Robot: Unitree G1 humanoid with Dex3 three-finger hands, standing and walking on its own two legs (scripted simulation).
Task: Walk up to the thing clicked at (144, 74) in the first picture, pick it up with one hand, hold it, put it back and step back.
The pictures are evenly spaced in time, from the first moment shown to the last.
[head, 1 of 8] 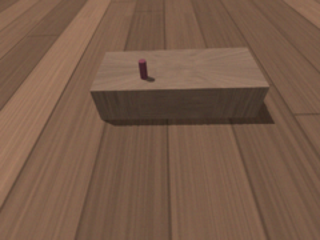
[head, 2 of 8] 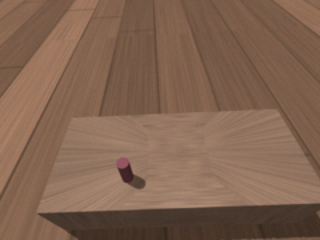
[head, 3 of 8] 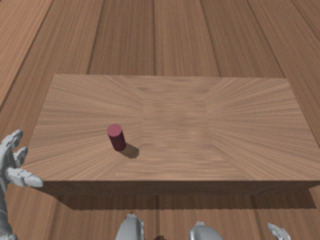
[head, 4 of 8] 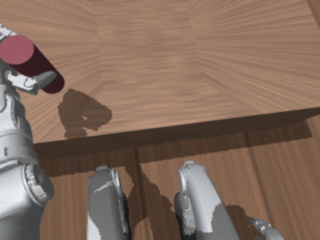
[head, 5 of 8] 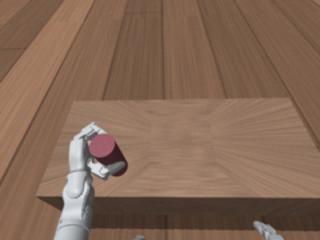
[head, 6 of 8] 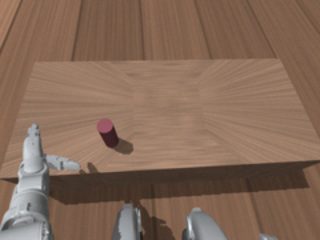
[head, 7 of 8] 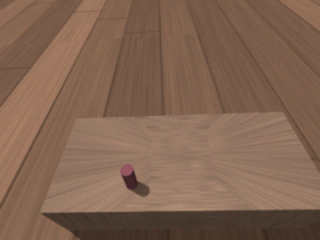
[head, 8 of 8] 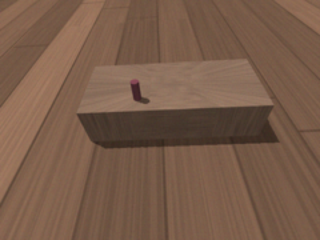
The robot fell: no
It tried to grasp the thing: yes
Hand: left
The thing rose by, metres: 0.37
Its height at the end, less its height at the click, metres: +0.00
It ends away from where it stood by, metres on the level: 0.03
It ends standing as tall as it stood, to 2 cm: yes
